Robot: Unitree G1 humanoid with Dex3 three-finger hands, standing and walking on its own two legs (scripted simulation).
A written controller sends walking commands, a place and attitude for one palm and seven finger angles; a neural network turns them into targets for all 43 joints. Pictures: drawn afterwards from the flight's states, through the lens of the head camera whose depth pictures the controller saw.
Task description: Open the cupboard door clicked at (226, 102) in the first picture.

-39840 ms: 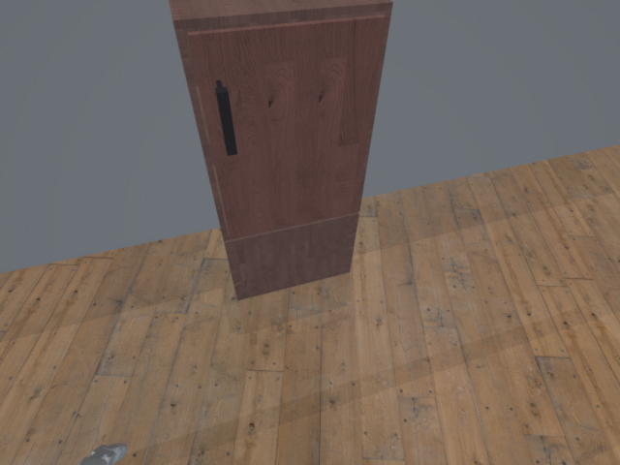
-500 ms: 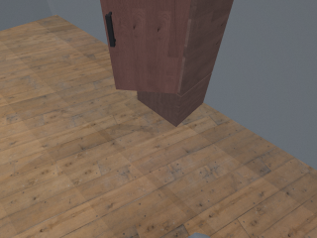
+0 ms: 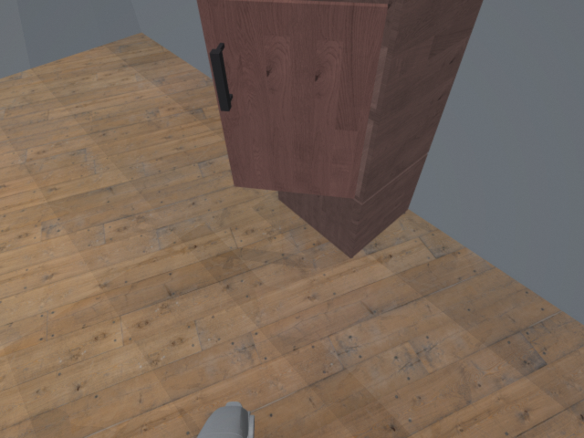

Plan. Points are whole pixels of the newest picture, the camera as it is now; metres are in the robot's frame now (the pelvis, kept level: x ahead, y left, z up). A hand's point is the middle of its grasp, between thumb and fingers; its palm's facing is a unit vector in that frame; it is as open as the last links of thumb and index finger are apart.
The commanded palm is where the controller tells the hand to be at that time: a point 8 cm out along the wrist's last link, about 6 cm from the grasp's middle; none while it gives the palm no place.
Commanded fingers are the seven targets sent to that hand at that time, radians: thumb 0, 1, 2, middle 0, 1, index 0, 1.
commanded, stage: take the last steps up to it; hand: left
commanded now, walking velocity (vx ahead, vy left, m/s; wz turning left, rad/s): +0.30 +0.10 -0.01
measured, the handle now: (223, 77) +0.91 +0.23 +0.02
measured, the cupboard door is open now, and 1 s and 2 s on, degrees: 39 39 39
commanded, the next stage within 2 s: come to a stop and stand still in 0.64 s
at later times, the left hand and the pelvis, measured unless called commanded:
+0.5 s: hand (145, 363) +0.26 +0.29 -0.17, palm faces +0.00 -0.98 -0.18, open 7.4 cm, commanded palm none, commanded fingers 0.00 0.90 0.90 -0.20 -0.30 -0.20 -0.30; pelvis +0.18 +0.11 -0.01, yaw -3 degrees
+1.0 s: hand (178, 303) +0.38 +0.26 -0.18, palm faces -0.04 -0.97 -0.22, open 7.1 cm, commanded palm none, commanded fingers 0.00 0.90 0.90 -0.20 -0.30 -0.20 -0.30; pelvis +0.29 +0.08 -0.01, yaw -3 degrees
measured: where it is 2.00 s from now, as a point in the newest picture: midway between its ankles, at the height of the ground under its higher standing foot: (277, 437)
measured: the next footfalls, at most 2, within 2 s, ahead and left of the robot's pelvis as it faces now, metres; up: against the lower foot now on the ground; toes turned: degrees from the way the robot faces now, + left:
left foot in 0.18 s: +0.20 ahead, +0.16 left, +0.00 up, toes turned +7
right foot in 0.76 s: +0.35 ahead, -0.03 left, +0.00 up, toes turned -10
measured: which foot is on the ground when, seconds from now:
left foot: up 0.00-0.16, down 0.18-0.78, up 0.80-1.00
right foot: down 0.00-0.18, up 0.20-0.74, down 0.76-1.00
